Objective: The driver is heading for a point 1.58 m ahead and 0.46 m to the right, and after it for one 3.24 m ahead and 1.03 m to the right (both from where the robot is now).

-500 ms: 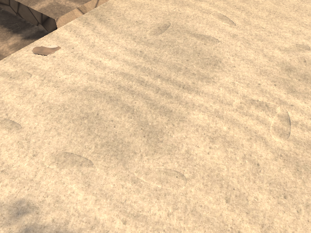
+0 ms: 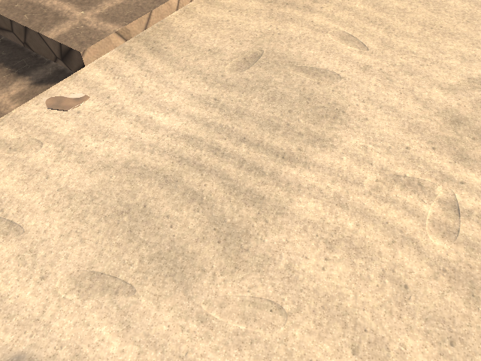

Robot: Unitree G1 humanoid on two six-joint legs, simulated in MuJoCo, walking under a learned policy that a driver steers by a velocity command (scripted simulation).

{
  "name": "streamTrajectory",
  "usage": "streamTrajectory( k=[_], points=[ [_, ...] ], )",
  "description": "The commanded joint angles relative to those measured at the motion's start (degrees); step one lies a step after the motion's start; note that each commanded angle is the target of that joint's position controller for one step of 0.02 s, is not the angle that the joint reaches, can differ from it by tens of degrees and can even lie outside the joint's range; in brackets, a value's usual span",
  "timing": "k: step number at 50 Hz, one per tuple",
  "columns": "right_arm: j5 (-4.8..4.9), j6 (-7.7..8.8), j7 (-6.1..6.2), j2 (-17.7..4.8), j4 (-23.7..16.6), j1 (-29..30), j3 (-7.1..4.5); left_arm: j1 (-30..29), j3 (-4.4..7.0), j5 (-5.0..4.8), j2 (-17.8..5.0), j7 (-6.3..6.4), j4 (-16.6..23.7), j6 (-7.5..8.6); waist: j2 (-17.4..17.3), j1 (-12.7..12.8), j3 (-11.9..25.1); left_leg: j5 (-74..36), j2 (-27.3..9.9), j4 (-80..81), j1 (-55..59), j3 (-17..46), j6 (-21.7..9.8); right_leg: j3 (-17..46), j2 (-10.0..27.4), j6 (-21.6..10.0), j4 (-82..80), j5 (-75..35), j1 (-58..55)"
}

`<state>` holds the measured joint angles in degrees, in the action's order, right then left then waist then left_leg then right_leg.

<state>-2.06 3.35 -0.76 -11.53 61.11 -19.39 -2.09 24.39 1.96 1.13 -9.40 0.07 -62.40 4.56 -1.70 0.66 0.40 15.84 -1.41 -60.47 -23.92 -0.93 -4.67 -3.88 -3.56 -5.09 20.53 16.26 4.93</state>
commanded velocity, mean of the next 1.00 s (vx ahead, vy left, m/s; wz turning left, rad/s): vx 0.48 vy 0.00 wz -0.23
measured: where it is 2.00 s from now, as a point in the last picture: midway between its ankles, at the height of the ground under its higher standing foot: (330, 220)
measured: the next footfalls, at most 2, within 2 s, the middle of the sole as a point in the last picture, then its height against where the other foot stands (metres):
left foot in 0.32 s outside the picture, level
right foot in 0.86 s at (298, 329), level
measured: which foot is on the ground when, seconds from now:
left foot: up 0.00-0.30, down 0.32-0.88, up 0.90-1.00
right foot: down 0.00-0.32, up 0.34-0.84, down 0.86-1.00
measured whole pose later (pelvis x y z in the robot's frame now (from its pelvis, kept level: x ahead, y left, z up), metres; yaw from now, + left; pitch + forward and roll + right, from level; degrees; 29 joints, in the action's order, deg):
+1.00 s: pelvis +0.56 -0.05 -0.01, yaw -17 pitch +0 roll +0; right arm -1.4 5.5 0.5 -11.2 52.9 -15.4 -2.4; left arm 13.3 4.7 0.8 -13.6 -0.5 -54.8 2.0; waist -0.2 0.0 -3.6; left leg 18.9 -3.3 -71.7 -23.5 -0.7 -1.8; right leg -3.9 -8.5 -9.0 26.7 11.5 15.3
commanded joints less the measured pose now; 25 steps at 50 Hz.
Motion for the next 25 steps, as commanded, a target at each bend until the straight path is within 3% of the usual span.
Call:
streamTrajectory(
  k=[1, 5, 8, 10, 12, 14, 15, 16, 17, 18, 19, 20, 22, 23, 25],
  points=[
    [0.05, 0.04, -0.77, -2.21, -3.22, 1.61, -0.69, 6.18, 0.03, -0.16, -4.35, 0.32, -0.4, 1.38, 5.36, -0.47, -6.67, -4.54, -2.19, -2.15, -16.13, -0.62, 0.89, 14.19, 14.86, -3.06, -12.07, -17.48, -6.61],
    [0.51, -0.79, -0.82, -1.39, -7.51, 11.98, -0.38, 9.79, -0.92, -0.06, -4.01, 0.64, -1.52, 1.52, 6.49, 0.88, -8.11, -7.41, -0.75, 4.23, -18.91, -4.32, 2.12, 8.99, 13.3, -2.63, -11.47, -33.42, -6.03],
    [1.11, -0.85, -0.81, -0.04, -10.69, 19.93, 0.59, 10.06, -1.41, -0.15, -4.02, 1.11, -1.55, 1.64, 6.97, 1.88, -9.71, -10.7, 1.17, 17.04, -14.59, -7.02, 1.91, 6.66, 12.12, -2.14, -11.89, -39.21, -4.11],
    [1.36, -0.98, -0.6, -0.43, -11.66, 21.75, 0.82, 10.76, -1.33, -0.13, -5.09, 1.5, -2.01, 1.82, 7.88, 1.88, -9.35, -11.24, 2.63, 23.02, -9.79, -8.55, 0.57, 5.83, 12.84, -2.16, -11.26, -45.28, -5.12],
    [1.46, -0.78, -0.05, -2.26, -11.47, 19.04, 0.25, 9.74, -1.13, -0.09, -6.27, 1.84, -2.11, 2.14, 8.41, -0.38, -7.06, -10.36, 4.66, 25.89, -3.19, -8.82, -1.69, 4.86, 13.92, -1.69, -6.35, -58.71, -7.42],
    [1.55, -0.03, 0.65, -4.92, -8.09, 7.6, -1.13, 7.55, -0.59, 0.03, -7.96, 2.16, -1.75, 1.96, 8.98, -5.6, -0.93, -8.21, 6.57, 27.62, 7.74, -7.25, -3.97, 4.55, 14.6, -1.26, 6.5, -66.76, -9.52],
    [1.37, 0.44, 1.07, -5.93, -5.27, -1.03, -1.96, 5.77, -0.36, -0.23, -8.59, 1.96, -1.32, 1.67, 8.25, -9.64, 3.06, -10.69, 5.74, 32.22, 17.62, -6.07, -5.19, 3.8, 13.73, -1.29, 16.85, -61.42, -6.85],
    [0.1, 0.69, 1.65, -9.32, -3.39, -8.95, -3.17, 5.48, -0.69, -0.45, -7.24, 1.46, -0.2, 1.62, 4.6, -12.15, 7.87, -2.97, -2.76, 33.57, 29.97, 2.97, -7.37, 2.66, 11.34, -1.48, 31.47, -43.67, 2.78],
    [-1.28, 0.56, 1.47, -14.0, -3.51, -10.8, -4.28, 12.13, -1.79, -1.65, 0.47, 0.66, 0.97, 1.22, -8.54, -7.09, 13.49, -0.73, -21.13, 37.04, 43.68, 32.4, -16.21, 0.45, 0.61, 0.31, 55.73, 8.17, 22.88],
    [1.22, 0.06, 0.61, -11.5, -3.6, -7.05, -4.07, 8.48, -0.14, -0.71, -5.59, 0.55, 1.01, 0.84, -1.73, -7.33, 12.72, 8.76, -20.58, 45.34, 39.35, 41.82, -17.72, 7.03, 0.23, -0.78, 62.06, 10.26, 29.15],
    [1.83, 0.24, 0.52, -8.8, -4.88, 0.3, -3.18, 2.55, 0.26, -0.29, -6.33, 0.31, 3.68, 0.95, -1.04, -4.21, 2.83, 12.81, -19.06, 48.28, 30.3, 32.98, -15.37, 7.37, 4.04, -1.26, 59.74, 4.06, 32.24],
    [1.69, 0.83, 0.28, -5.06, -5.28, 3.52, -2.24, -0.78, 0.39, -0.02, -6.14, 0.05, 4.47, 1.18, 2.02, -3.05, -1.82, 7.6, -16.74, 50.69, 22.64, 27.32, -13.58, 6.94, 5.76, -1.27, 56.67, 0.7, 30.71],
    [1.17, 2.1, 0.81, -1.36, -3.98, 3.3, -0.96, 0.88, 0.37, 0.65, -3.56, -0.44, 3.74, -0.18, 3.05, 0.78, -4.14, -2.96, -12.72, 52.36, 13.5, 16.38, -9.73, 7.29, 7.83, -0.39, 51.58, -0.47, 24.18],
    [1.17, 2.68, 1.04, -1.16, -3.28, 2.01, -0.72, 1.95, 0.27, 0.77, -2.1, -0.76, 3.4, -0.97, 2.32, 1.57, -4.17, -6.01, -11.95, 52.83, 11.91, 12.93, -8.7, 7.25, 8.01, 0.08, 49.73, -0.52, 22.46],
    [1.22, 3.65, 1.25, -2.68, -2.11, -1.0, -0.83, 0.25, 0.54, 0.96, -2.02, -1.18, 4.36, -2.19, 0.75, 2.17, -5.45, -10.98, -10.88, 53.71, 11.16, 8.02, -7.54, 6.45, 8.28, 0.53, 47.4, -2.24, 24.34]
  ],
)
Keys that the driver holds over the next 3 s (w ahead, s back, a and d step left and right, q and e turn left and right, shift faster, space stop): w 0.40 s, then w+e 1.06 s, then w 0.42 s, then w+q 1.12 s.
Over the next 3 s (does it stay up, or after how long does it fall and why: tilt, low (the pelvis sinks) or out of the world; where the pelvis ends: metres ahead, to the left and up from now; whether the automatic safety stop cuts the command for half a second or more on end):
stays up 1.50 -0.51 -0.02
